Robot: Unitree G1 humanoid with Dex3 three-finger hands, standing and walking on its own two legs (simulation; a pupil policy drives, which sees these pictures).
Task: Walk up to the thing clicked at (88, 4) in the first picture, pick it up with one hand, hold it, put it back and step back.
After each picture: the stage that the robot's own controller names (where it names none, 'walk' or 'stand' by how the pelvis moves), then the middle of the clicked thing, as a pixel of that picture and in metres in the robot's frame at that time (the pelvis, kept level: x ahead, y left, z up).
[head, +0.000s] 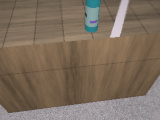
stand; (92, 7) +0.71 -0.03 +0.09
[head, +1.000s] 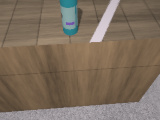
rise first; (68, 6) +0.62 +0.09 +0.12
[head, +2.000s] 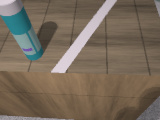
rise first; (23, 31) +0.45 +0.24 +0.12
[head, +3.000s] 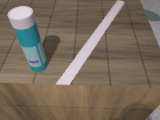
stand; (31, 43) +0.44 +0.20 +0.10
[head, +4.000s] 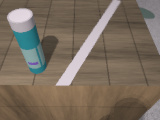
stand; (30, 45) +0.43 +0.20 +0.09
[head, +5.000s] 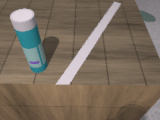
stand; (32, 45) +0.44 +0.20 +0.09
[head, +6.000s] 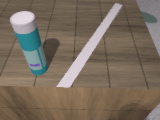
stand; (32, 47) +0.43 +0.20 +0.09
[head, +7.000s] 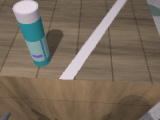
rise first; (35, 38) +0.45 +0.19 +0.09
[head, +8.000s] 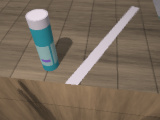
go down; (45, 43) +0.45 +0.19 +0.09
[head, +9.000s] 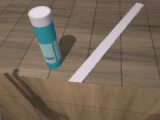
go down; (48, 41) +0.46 +0.18 +0.10
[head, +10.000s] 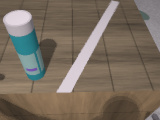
go down; (28, 50) +0.41 +0.17 +0.11
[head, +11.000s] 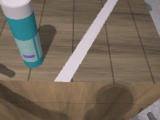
close in; (26, 35) +0.43 +0.17 +0.12
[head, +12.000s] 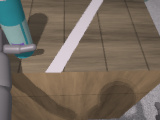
close; (14, 22) +0.46 +0.19 +0.15
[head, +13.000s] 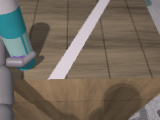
lift; (15, 35) +0.42 +0.19 +0.14
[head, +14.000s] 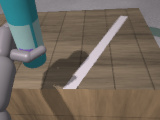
lift; (24, 24) +0.32 +0.15 +0.31
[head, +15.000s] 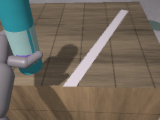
hold; (20, 30) +0.33 +0.17 +0.27
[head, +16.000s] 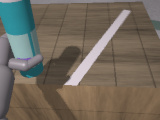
hold; (22, 34) +0.33 +0.17 +0.26
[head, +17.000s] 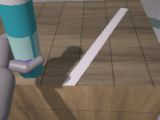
crouch; (23, 35) +0.33 +0.16 +0.26
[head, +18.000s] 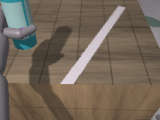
crouch; (15, 5) +0.43 +0.19 +0.28
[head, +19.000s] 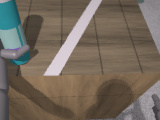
lower; (9, 28) +0.46 +0.20 +0.13
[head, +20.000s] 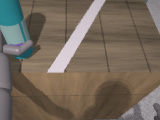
lower; (12, 22) +0.45 +0.20 +0.15
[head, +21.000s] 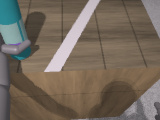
lower; (10, 22) +0.47 +0.19 +0.15
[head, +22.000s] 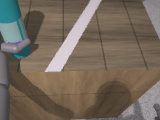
lower; (10, 21) +0.47 +0.20 +0.15
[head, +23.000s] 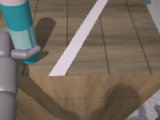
draw back; (21, 28) +0.45 +0.18 +0.14
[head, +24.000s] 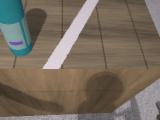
rise; (11, 19) +0.45 +0.18 +0.15
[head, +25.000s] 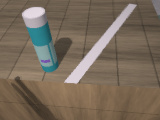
sink last; (43, 43) +0.44 +0.18 +0.12
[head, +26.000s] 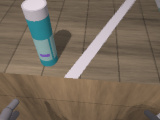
stand; (43, 37) +0.45 +0.17 +0.12
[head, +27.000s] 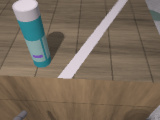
stand; (35, 38) +0.45 +0.18 +0.12
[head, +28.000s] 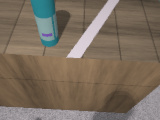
walk; (45, 15) +0.50 +0.15 +0.12
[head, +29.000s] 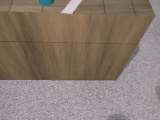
walk; out of the picture +0.74 +0.20 +0.11
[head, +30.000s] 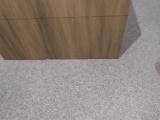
walk; out of the picture +1.09 +0.26 +0.10
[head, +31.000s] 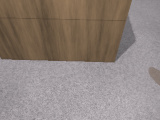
stand; out of the picture +1.14 +0.20 +0.10
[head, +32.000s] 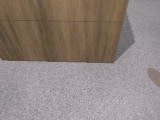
stand; out of the picture +1.15 +0.20 +0.09
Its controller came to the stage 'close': yes
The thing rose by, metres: 0.20
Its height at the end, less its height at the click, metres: +0.00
